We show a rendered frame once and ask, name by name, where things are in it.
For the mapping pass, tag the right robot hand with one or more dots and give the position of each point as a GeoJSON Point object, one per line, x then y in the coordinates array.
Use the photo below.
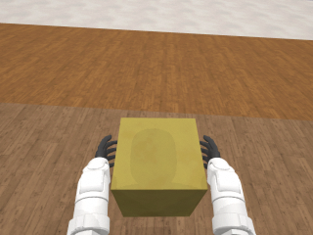
{"type": "Point", "coordinates": [211, 151]}

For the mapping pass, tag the robot left forearm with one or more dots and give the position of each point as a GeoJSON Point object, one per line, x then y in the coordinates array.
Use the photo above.
{"type": "Point", "coordinates": [90, 216]}

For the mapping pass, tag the robot right forearm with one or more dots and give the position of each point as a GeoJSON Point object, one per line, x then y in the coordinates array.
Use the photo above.
{"type": "Point", "coordinates": [227, 197]}

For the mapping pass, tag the carton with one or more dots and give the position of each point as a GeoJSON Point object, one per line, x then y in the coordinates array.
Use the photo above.
{"type": "Point", "coordinates": [158, 168]}

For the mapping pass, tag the left robot hand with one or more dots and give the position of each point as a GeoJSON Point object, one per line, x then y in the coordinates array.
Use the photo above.
{"type": "Point", "coordinates": [103, 150]}

